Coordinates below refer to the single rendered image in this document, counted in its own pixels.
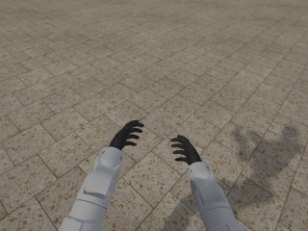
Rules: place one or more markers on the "left robot hand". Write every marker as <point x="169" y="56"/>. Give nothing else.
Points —
<point x="121" y="138"/>

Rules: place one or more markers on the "right robot hand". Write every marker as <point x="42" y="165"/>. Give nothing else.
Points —
<point x="189" y="151"/>

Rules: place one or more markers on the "right robot forearm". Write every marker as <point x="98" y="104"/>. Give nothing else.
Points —
<point x="212" y="204"/>

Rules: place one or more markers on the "left robot forearm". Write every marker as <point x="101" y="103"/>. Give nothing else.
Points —
<point x="95" y="195"/>

